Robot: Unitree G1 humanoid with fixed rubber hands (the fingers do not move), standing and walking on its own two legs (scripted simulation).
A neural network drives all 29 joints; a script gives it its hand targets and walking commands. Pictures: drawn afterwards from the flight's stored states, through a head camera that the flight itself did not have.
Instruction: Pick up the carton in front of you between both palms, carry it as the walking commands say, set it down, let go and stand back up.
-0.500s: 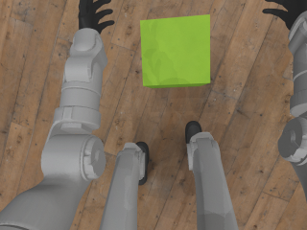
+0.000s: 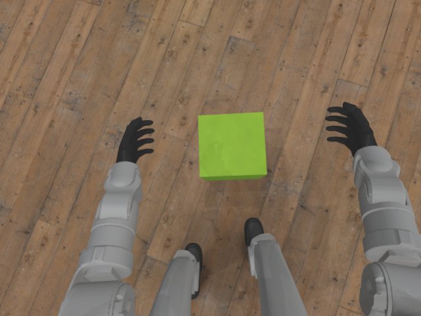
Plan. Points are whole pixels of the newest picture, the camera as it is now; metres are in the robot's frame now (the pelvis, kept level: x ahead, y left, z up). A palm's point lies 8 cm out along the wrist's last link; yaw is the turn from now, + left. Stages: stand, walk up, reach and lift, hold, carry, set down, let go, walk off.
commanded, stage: let go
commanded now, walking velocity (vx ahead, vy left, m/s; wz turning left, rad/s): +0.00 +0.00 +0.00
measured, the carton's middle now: (231, 150) +0.47 -0.05 -0.57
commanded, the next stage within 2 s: stand in 0.98 s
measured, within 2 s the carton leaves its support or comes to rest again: neither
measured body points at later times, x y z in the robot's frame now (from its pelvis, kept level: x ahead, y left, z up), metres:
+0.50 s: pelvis +0.05 +0.02 +0.07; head +0.15 +0.02 +0.51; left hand +0.25 +0.25 -0.02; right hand +0.23 -0.21 -0.02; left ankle -0.01 +0.15 -0.66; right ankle +0.07 -0.11 -0.66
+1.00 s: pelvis +0.07 +0.03 +0.08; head +0.10 +0.03 +0.52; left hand +0.24 +0.26 -0.01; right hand +0.23 -0.21 -0.01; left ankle -0.01 +0.15 -0.66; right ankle +0.08 -0.11 -0.66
